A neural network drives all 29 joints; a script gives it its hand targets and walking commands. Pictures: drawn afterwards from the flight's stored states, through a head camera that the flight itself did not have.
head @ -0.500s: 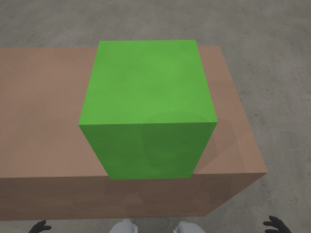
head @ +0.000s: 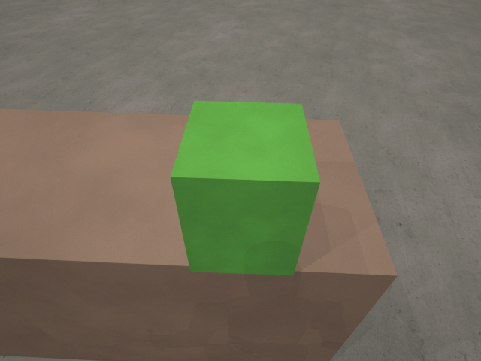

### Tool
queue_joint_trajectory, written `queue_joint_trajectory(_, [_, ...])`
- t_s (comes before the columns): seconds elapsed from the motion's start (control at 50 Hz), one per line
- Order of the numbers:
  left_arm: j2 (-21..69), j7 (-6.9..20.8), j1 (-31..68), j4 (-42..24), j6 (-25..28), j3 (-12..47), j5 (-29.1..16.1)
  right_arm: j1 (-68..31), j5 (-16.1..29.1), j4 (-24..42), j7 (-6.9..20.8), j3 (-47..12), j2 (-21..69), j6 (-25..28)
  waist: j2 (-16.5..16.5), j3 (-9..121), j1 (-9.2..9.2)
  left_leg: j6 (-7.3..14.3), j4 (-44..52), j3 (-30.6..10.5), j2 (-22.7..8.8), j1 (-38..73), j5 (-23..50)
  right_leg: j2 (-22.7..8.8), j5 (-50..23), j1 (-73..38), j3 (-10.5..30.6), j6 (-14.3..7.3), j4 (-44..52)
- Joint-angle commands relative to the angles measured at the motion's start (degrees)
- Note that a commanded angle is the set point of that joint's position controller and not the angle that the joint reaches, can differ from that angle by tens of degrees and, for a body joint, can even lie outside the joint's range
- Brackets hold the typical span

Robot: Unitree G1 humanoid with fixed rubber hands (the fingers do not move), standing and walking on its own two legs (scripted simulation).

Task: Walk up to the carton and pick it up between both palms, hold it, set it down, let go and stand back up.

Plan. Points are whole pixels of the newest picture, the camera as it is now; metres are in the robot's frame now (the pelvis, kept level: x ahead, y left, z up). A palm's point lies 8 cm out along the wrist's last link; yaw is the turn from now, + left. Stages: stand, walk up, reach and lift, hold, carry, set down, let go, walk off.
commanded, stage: walk up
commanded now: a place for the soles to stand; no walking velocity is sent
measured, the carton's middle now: (244, 189) +0.42 +0.00 +0.09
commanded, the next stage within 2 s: reach and lift in 1.78 s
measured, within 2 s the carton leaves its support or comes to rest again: neither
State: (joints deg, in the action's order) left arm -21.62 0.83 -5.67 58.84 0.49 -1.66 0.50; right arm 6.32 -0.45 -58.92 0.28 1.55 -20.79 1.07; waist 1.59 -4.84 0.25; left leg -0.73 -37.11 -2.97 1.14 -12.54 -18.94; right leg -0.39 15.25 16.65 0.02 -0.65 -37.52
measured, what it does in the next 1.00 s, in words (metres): shifts its weight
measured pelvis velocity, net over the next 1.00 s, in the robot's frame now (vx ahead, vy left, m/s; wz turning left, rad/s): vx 0.06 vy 0.00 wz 0.01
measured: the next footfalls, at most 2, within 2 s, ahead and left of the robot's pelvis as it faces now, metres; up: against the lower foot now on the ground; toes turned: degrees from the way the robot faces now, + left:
none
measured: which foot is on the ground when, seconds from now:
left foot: down 0.00-1.00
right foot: down 0.00-1.00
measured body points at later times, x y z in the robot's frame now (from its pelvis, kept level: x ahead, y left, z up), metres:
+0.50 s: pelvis +0.01 +0.00 +0.02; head +0.01 +0.00 +0.47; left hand +0.09 +0.31 -0.11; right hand +0.09 -0.31 -0.11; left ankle +0.03 +0.13 -0.72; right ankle +0.07 -0.11 -0.72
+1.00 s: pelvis +0.06 +0.00 +0.02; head +0.07 +0.00 +0.47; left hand +0.17 +0.31 -0.10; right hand +0.15 -0.31 -0.11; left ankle +0.03 +0.13 -0.72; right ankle +0.07 -0.11 -0.72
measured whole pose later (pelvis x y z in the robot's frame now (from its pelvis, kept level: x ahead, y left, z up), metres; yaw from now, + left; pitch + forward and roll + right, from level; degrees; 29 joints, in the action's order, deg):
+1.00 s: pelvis +0.06 +0.00 +0.02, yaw +0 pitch -3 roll +0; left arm -21.0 0.4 -4.1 63.5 1.6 -1.3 0.1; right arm 6.6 -0.5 -62.7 0.0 1.6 -20.7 1.6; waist -0.3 -2.6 -0.2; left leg -0.9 -23.5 -3.4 -0.2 -4.4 -16.4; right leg 0.6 13.1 8.5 0.1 -0.3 -24.3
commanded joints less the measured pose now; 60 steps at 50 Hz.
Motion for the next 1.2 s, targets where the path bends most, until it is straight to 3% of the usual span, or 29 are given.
queue_joint_trajectory(0.0, [-12.3, 0.0, 4.2, -1.4, 1.7, -2.4, 0.1, -4.9, -0.2, 1.8, 0.1, 1.7, -13.0, 1.0, -1.2, -2.1, 0.37, 4.1, 16.5, -8.3, -5.1, -7.5, -12.7, -5.6, 15.8, 0.1, 10.9, -2.9, 18.5])
queue_joint_trajectory(0.04, [-12.3, -0.1, 4.7, -0.6, 2.1, -2.2, -0.1, -3.8, -0.1, 0.6, 0.1, 1.8, -12.6, 1.3, -1.6, 0.8, -0.20, 3.5, 15.9, -6.8, -4.6, -3.5, -6.3, -6.6, 12.8, -0.8, 11.4, -2.9, 19.4])
queue_joint_trajectory(0.14, [-11.5, 0.1, 5.6, 1.2, 2.0, -2.0, 0.0, -4.0, 0.0, -0.6, 0.3, 1.7, -13.3, 1.1, -1.0, 1.2, -0.43, 3.7, 18.5, -7.7, -5.4, -3.2, -9.9, -5.9, 15.9, 0.1, 10.3, -1.8, 21.9])
queue_joint_trajectory(0.24, [-11.0, -0.1, 4.5, 2.5, 2.3, -1.6, -0.3, -4.1, -0.1, -1.6, 0.2, 1.5, -13.1, 1.3, -0.6, 3.1, 0.07, 3.4, 18.8, -6.5, -5.6, -2.5, -3.0, -6.2, 9.0, -4.4, 9.6, -1.5, 22.0])
queue_joint_trajectory(0.32, [-11.5, -0.1, 5.1, 3.5, 2.1, -1.8, -0.3, -3.0, 0.0, -2.7, 0.1, 1.2, -12.7, 1.3, -0.4, 2.9, -0.41, 3.1, 20.1, -6.3, -5.9, -1.6, -1.5, -6.4, 9.0, -4.2, 9.5, -1.4, 22.3])
queue_joint_trajectory(0.44, [-11.1, -0.2, 5.1, 4.3, 2.1, -1.5, -0.3, -2.8, 0.1, -3.5, -0.1, 1.1, -12.7, 1.4, -1.0, 4.8, -0.32, 3.3, 20.3, -5.9, -6.5, 0.5, 3.2, -6.4, 2.9, -6.4, 8.8, -1.2, 21.9])
queue_joint_trajectory(0.48, [-11.6, 0.0, 3.3, 3.6, 2.2, -1.8, 0.2, -1.1, -0.6, -3.1, 0.1, 1.6, -13.8, 1.4, -1.8, 6.5, -0.15, 3.8, 20.7, -5.9, -6.1, -0.7, -4.9, -5.3, 8.4, -8.3, 7.8, -1.7, 21.3])
queue_joint_trajectory(0.52, [-11.1, -0.1, 3.2, 3.4, 2.0, -1.8, 0.3, -1.4, -0.6, -2.9, 0.1, 1.6, -13.1, 1.3, -1.0, 4.7, 0.12, 4.0, 21.2, -6.6, -6.1, -2.6, -6.7, -5.1, 9.6, -7.6, 7.9, -1.8, 21.3])
queue_joint_trajectory(0.6, [-11.1, -0.2, 3.7, 2.9, 2.3, -1.8, 0.2, -0.9, -0.7, -2.8, 0.0, 1.4, -12.8, 1.6, -2.1, 3.2, -0.19, 3.5, 20.3, -5.4, -6.1, -2.5, 1.7, -5.7, 2.8, -8.5, 7.8, -1.8, 21.0])
queue_joint_trajectory(0.72, [-11.3, -0.6, 3.1, 2.5, 2.4, -1.7, -0.3, 0.0, -0.4, -1.9, -0.4, 1.9, -13.1, 1.9, -2.4, 6.6, -0.28, 3.3, 17.8, -3.9, -6.9, 2.6, 18.0, -5.8, -15.4, -12.2, 5.4, -1.9, 17.1])
queue_joint_trajectory(0.8, [-11.6, -0.9, 3.0, 2.1, 2.2, -1.7, -0.5, -0.2, -0.1, -1.5, -0.6, 2.1, -12.9, 1.6, -2.6, 6.8, -0.30, 3.3, 16.9, -3.1, -6.8, 3.6, 20.2, -6.0, -18.4, -13.0, 5.1, -2.1, 16.6])
queue_joint_trajectory(0.88, [-11.6, -1.0, 3.1, 1.8, 1.8, -1.7, -0.4, -0.5, 0.0, -1.1, -0.8, 2.1, -12.7, 1.4, -0.8, 6.0, -0.28, 3.6, 17.1, -3.1, -7.1, 3.9, 21.2, -5.9, -20.6, -13.5, 4.6, -2.1, 16.0])
queue_joint_trajectory(1.04, [-11.8, -1.2, 2.8, 1.2, 1.7, -1.8, -0.5, -1.3, -0.1, -0.2, -0.9, 2.4, -12.9, 1.0, -1.8, 7.0, -0.10, 3.6, 16.1, -2.2, -7.0, 5.0, 23.4, -6.1, -23.9, -14.9, 4.2, -2.7, 14.5])
queue_joint_trajectory(1.14, [-11.6, -1.3, 3.4, 0.9, 1.6, -1.8, -0.3, -2.3, -0.1, 0.1, -0.8, 2.6, -12.9, 0.8, -2.8, 5.9, -0.34, 3.7, 16.0, -2.2, -7.0, 6.0, 23.2, -5.8, -22.5, -13.7, 4.2, -2.7, 14.4])
queue_joint_trajectory(1.18, [-11.6, -1.3, 3.1, 0.6, 1.6, -1.8, -0.4, -1.8, -0.1, 0.2, -0.9, 2.6, -12.8, 0.7, -1.7, 6.6, -0.22, 3.9, 16.0, -2.4, -7.1, 6.2, 23.4, -5.9, -22.4, -14.2, 4.0, -3.0, 14.2])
